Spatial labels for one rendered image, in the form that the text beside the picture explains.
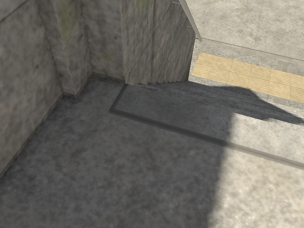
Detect stairs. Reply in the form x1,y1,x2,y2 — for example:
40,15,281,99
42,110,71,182
138,81,304,132

